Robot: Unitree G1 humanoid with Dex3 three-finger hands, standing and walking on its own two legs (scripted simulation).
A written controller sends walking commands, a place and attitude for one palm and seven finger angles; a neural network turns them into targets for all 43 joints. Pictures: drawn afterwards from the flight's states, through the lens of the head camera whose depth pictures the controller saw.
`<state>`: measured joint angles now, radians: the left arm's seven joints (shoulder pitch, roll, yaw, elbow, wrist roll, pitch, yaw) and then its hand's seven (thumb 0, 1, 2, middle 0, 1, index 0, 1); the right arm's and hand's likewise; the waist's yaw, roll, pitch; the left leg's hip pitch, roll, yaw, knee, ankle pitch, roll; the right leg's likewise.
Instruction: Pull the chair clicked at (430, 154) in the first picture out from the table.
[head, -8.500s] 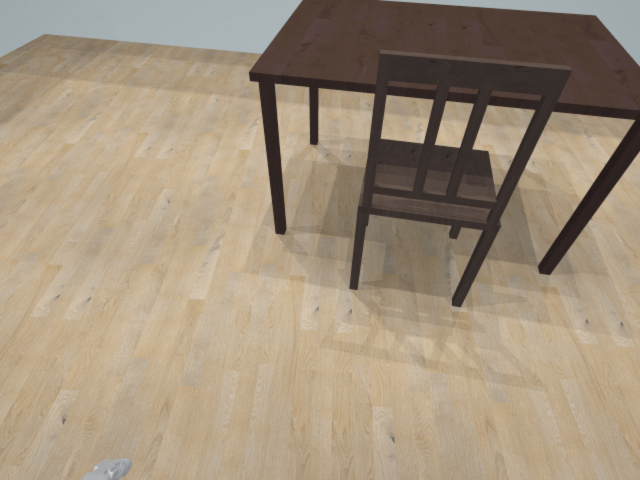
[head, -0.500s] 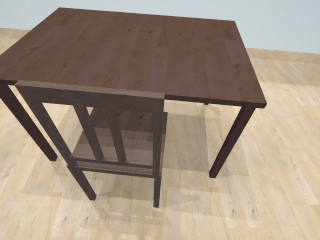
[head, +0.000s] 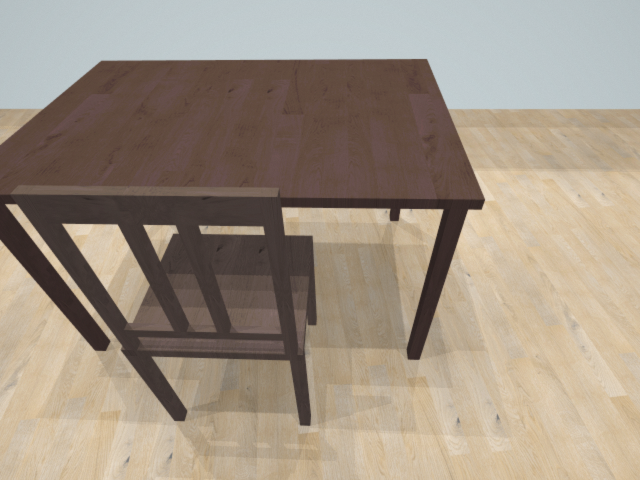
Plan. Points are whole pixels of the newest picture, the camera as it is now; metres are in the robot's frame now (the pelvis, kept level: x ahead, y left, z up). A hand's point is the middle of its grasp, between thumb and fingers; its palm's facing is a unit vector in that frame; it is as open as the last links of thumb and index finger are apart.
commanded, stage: come to a stop and stand still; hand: left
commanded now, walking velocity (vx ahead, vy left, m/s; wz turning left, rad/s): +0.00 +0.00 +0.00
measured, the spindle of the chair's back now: (159, 282) +0.48 +0.34 -0.09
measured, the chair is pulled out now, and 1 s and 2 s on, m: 0.00 0.00 0.00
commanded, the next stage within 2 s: look again from close up in 0.82 s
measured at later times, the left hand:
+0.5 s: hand out of the picture +0.02 +0.17 -0.17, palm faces +0.05 -0.98 -0.19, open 7.3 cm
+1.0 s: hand out of the picture +0.03 +0.19 -0.18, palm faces +0.01 -0.98 -0.20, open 7.3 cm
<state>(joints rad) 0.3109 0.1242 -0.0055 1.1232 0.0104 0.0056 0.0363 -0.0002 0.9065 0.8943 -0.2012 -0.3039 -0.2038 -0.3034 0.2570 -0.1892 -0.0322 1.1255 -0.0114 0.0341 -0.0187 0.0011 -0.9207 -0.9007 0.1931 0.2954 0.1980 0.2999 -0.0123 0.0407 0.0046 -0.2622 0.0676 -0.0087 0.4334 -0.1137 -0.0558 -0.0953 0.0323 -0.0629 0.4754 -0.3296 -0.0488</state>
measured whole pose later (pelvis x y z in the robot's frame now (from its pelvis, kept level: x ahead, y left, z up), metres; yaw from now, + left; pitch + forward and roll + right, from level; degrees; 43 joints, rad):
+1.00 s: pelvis +0.06 +0.02 +0.00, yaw -1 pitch +0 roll -1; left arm 0.35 0.12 -0.01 1.10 0.03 -0.04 0.06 0.00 0.91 0.89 -0.20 -0.30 -0.20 -0.30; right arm 0.23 -0.18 -0.01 1.08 -0.01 0.00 -0.02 0.01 -0.93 -0.90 0.19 0.30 0.20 0.30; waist 0.00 0.03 0.04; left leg -0.29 0.05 0.01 0.56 -0.26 0.00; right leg -0.04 0.02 -0.04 0.42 -0.37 -0.01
